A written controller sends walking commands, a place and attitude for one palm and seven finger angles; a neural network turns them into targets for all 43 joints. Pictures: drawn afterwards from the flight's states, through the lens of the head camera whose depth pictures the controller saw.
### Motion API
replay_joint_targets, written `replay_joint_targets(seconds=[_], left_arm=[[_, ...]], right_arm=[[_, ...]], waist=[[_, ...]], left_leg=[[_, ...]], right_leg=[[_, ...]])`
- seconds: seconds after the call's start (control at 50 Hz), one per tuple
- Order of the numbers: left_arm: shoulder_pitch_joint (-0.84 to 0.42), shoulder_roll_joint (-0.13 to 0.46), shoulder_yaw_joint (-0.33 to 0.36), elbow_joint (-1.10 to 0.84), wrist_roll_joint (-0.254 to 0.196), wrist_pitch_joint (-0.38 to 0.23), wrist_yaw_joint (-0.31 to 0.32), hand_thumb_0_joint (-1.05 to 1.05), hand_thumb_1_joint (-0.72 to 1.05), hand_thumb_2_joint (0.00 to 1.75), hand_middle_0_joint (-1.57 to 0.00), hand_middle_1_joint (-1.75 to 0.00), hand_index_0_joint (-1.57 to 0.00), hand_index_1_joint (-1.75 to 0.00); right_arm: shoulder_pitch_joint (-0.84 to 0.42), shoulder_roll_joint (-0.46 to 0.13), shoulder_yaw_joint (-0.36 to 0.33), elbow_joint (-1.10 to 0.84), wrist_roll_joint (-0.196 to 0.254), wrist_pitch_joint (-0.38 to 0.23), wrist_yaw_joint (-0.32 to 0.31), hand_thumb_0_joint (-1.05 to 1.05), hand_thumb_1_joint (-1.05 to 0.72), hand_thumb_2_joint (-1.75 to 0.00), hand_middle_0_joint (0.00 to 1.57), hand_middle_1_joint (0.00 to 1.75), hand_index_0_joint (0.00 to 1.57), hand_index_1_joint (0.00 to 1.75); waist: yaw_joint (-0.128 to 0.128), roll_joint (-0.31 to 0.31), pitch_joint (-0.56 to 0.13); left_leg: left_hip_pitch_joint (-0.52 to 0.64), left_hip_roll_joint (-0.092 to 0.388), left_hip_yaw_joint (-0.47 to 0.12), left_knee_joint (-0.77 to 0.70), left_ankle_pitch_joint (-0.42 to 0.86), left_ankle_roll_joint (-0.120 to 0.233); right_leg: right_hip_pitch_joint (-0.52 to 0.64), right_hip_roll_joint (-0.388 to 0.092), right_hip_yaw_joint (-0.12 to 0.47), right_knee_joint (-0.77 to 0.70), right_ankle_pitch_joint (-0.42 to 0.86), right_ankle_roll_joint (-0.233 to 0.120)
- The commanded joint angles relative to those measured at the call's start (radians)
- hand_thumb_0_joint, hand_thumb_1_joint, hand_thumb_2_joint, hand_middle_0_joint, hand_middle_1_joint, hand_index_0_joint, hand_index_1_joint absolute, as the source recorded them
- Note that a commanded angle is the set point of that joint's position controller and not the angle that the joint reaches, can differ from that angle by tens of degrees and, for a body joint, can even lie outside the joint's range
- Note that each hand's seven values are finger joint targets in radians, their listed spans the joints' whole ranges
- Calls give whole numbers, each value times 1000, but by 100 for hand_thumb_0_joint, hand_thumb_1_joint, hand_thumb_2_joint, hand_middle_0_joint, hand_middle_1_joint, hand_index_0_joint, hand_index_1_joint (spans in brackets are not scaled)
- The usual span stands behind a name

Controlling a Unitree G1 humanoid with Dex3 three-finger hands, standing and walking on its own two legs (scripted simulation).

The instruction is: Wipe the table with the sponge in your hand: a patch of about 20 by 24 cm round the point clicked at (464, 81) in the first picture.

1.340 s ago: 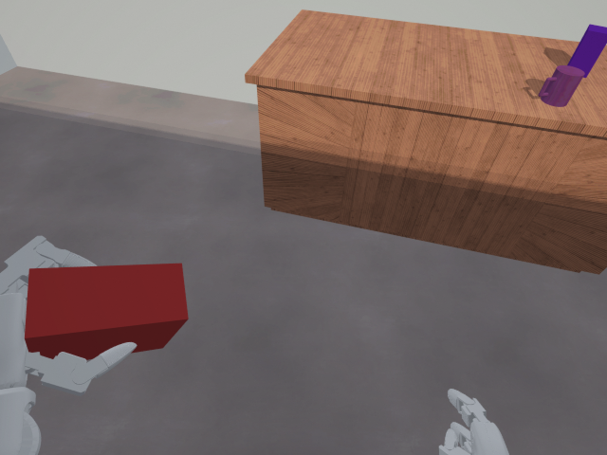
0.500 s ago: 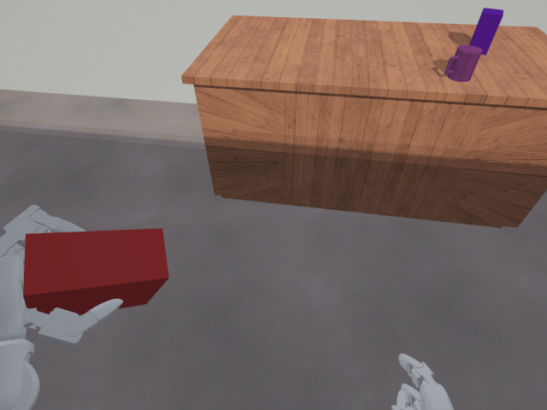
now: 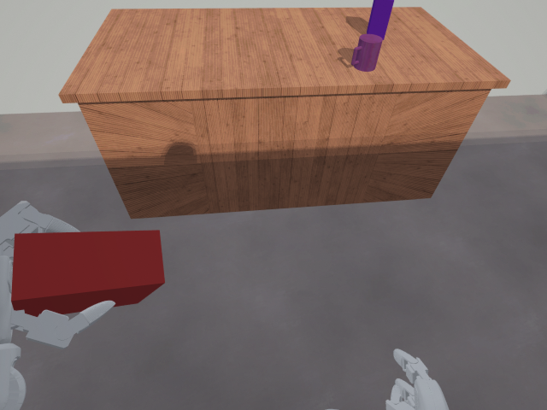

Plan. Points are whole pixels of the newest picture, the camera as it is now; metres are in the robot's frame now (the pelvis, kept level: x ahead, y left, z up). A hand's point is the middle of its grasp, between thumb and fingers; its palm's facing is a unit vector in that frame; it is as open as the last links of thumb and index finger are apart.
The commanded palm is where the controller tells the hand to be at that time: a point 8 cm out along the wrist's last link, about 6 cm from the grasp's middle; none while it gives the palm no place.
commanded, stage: walk to a spot facing it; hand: left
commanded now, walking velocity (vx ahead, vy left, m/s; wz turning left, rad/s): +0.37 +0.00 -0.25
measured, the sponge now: (109, 273) +0.23 +0.21 +0.15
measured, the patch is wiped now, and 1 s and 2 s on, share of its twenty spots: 0.00 0.00 0.00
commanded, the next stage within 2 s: turn to face it in 0.92 s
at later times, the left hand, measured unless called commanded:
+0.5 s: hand (168, 155) +0.39 +0.17 +0.19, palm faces +0.34 -0.82 -0.46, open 10.2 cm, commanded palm +0.35 +0.22 +0.18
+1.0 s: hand (221, 107) +0.54 +0.13 +0.17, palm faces +0.39 -0.80 -0.46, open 10.2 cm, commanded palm +0.48 +0.18 +0.18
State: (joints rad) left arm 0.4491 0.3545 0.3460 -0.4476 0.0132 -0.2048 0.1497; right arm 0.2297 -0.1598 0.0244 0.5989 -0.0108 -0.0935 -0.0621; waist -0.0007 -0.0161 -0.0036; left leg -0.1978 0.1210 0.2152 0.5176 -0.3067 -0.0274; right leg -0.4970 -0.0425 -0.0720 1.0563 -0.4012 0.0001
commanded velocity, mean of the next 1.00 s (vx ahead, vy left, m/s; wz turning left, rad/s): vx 0.33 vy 0.00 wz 0.09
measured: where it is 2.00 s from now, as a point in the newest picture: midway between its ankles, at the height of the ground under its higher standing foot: (316, 370)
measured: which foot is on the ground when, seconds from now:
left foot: down 0.00-0.18, up 0.20-0.52, down 0.54-0.86, up 0.88-1.00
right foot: up 0.00-0.14, down 0.16-0.54, up 0.56-0.82, down 0.84-1.00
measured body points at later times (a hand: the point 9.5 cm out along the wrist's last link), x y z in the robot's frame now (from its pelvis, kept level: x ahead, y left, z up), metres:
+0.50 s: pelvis +0.17 -0.04 +0.00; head +0.19 -0.04 +0.45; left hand +0.37 +0.22 +0.21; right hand +0.30 -0.33 -0.09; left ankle +0.28 +0.09 -0.72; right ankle +0.12 -0.14 -0.73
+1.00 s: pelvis +0.31 -0.10 +0.00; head +0.35 -0.13 +0.45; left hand +0.52 +0.17 +0.19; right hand +0.45 -0.33 -0.13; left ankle +0.31 +0.03 -0.66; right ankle +0.29 -0.19 -0.73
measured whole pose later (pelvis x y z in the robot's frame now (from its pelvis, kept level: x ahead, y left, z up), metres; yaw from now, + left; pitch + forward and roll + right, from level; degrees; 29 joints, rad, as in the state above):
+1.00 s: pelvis +0.31 -0.10 +0.00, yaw -1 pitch +0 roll +2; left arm 0.43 0.32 0.34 -0.44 0.00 -0.21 0.15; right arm 0.20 -0.21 0.01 0.68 0.00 -0.04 -0.06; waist 0.00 0.05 0.07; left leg -0.51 0.07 0.08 1.13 -0.44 -0.03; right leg -0.23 -0.10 -0.20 0.58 -0.35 -0.02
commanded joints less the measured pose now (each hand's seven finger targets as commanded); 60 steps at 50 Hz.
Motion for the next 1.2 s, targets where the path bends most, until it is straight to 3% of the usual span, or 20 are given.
replay_joint_targets(seconds=[0.0, 0.12, 0.16, 0.18, 0.24, 0.32, 0.48, 0.5, 0.52, 0.56, 0.68, 0.78, 0.8, 0.84, 0.86, 0.96, 1.1, 1.12, 1.16, 1.18], left_arm=[[-79, 163, 100, -265, -3, -73, 13, 0, 10, 130, -120, -160, -120, -160], [-53, 198, 144, -220, -19, -62, 7, 0, 10, 130, -120, -160, -120, -160], [-35, 280, 230, -258, -30, -67, 23, 0, 10, 130, -120, -160, -120, -160], [-6, 271, 244, -255, -50, -74, 17, 0, 10, 130, -120, -160, -120, -160], [45, 263, 252, -355, -34, -87, 17, 0, 10, 130, -120, -160, -120, -160], [42, 222, 222, -348, -38, -94, 27, 0, 10, 130, -120, -160, -120, -160], [-101, 174, 124, -283, -33, -85, 40, 0, 10, 130, -120, -160, -120, -160], [-138, 169, 116, -300, -31, -93, 39, 0, 10, 130, -120, -160, -120, -160], [-157, 156, 112, -294, -40, -102, 41, 0, 10, 130, -120, -160, -120, -160], [-180, 216, 131, -240, -31, -108, 26, 0, 10, 130, -120, -160, -120, -160], [-37, 164, 134, -388, -40, -104, 21, 0, 10, 130, -120, -160, -120, -160], [-51, 148, 135, -240, -41, -72, 27, 0, 10, 130, -120, -160, -120, -160], [-74, 157, 134, -213, -38, -64, 26, 0, 10, 130, -120, -160, -120, -160], [-98, 216, 165, -173, -33, -42, 32, 0, 10, 130, -120, -160, -120, -160], [-134, 209, 147, -183, -45, -40, 29, 0, 10, 130, -120, -160, -120, -160], [-63, 196, 151, -230, -20, -88, 30, 0, 10, 130, -120, -160, -120, -160], [-13, 195, 166, -384, -34, -93, 59, 0, 10, 130, -120, -160, -120, -160], [-39, 204, 163, -393, -34, -101, 61, 0, 10, 130, -120, -160, -120, -160], [-82, 191, 140, -362, -45, -107, 58, 0, 10, 130, -120, -160, -120, -160], [-68, 213, 155, -282, -45, -100, 50, 0, 10, 130, -120, -160, -120, -160]], right_arm=[[-63, -160, -58, -134, -3, -57, -9, 0, -90, -90, 20, 30, 20, 30], [-75, -144, -65, -139, 14, -42, -2, 0, -90, -90, 20, 30, 20, 30], [-131, -112, -52, -181, 18, -35, 12, 0, -90, -90, 20, 30, 20, 30], [-106, -130, -69, -145, 13, -33, 18, 0, -90, -90, 20, 30, 20, 30], [-137, -127, -57, -120, 16, 12, 30, 0, -90, -90, 20, 30, 20, 30], [-116, -131, -64, -122, 6, 29, 13, 0, -90, -90, 20, 30, 20, 30], [-74, -152, -84, -158, 9, -2, -28, 0, -90, -90, 20, 30, 20, 30], [-60, -177, -94, -159, 10, -7, -32, 0, -90, -90, 20, 30, 20, 30], [-72, -188, -92, -163, 12, -8, -27, 0, -90, -90, 20, 30, 20, 30], [-103, -154, -70, -154, 5, -25, -14, 0, -90, -90, 20, 30, 20, 30], [-96, -148, -72, -144, 6, -57, 1, 0, -90, -90, 20, 30, 20, 30], [-77, -138, -65, -133, 13, -50, -13, 0, -90, -90, 20, 30, 20, 30], [-75, -129, -64, -129, 15, -43, -16, 0, -90, -90, 20, 30, 20, 30], [-100, -95, -51, -146, 19, -36, -14, 0, -90, -90, 20, 30, 20, 30], [-131, -130, -62, -135, 16, -44, -10, 0, -90, -90, 20, 30, 20, 30], [-144, -110, -45, -107, 8, -2, -7, 0, -90, -90, 20, 30, 20, 30], [-94, -115, -71, -168, 4, 5, -19, 0, -90, -90, 20, 30, 20, 30], [-86, -132, -82, -174, 8, 7, -26, 0, -90, -90, 20, 30, 20, 30], [-69, -171, -97, -177, 22, 0, -14, 0, -90, -90, 20, 30, 20, 30], [-90, -168, -85, -166, 8, -3, -9, 0, -90, -90, 20, 30, 20, 30]], waist=[[-9, 271, 7], [20, 103, -139], [34, -238, -192], [26, -192, -214], [4, -59, -179], [-16, -85, -115], [-19, 7, -73], [-34, 177, -94], [-29, 383, -100], [-22, 316, -46], [8, 293, -86], [2, 206, -85], [2, 123, -89], [29, -329, -68], [26, -320, -57], [7, -134, -59], [-2, -61, -193], [-15, 14, -222], [-1, 270, -244], [-6, 276, -211]], left_leg=[[22, 234, -105, -262, 149, 142], [-75, 133, 25, 275, 341, 87], [-547, -55, -51, 788, -262, 32], [-539, -8, -206, 861, -244, 27], [-572, 50, -243, 851, -135, -3], [-395, 60, -167, 481, -38, -2], [57, -38, -22, -19, 95, 40], [155, 46, -194, -101, 10, 86], [250, 258, -545, -203, 27, 185], [89, 365, -748, -305, -218, 281], [-56, 208, -284, -258, -112, 184], [-126, 146, -155, -84, -158, 115], [-176, 109, -126, 35, -181, 94], [-505, -89, -59, 547, -289, 28], [-558, -51, -184, 679, -235, 23], [-483, -14, -151, 534, -120, 4], [-2, -121, 26, -69, 246, 16], [143, -72, -26, -96, 348, 33], [340, 288, -460, -84, 815, 221], [290, 338, -534, -135, 739, 248]], right_leg=[[-5, -33, -88, -206, 70, 15], [463, 47, -134, -554, 182, -34], [702, -329, 585, -653, 545, -258], [645, -353, 596, -677, 437, -246], [550, -326, 369, -667, 392, -231], [337, -268, 153, -712, 379, -187], [222, -151, 41, -494, 172, -94], [122, -86, 0, -294, 117, -56], [-57, 24, -49, -35, -146, -4], [-141, -21, 90, 188, -176, -3], [71, -45, -32, -160, -23, 13], [309, 28, -147, -502, 71, 33], [366, -3, -86, -577, 52, 16], [497, -341, 510, -789, 46, -165], [513, -401, 565, -801, 132, -205], [555, -324, 69, -649, 794, -137], [473, -183, -35, -443, 804, -69], [387, -154, -33, -336, 691, -38], [44, 5, -2, -5, -224, 11], [-14, 17, 65, 103, -248, 11]])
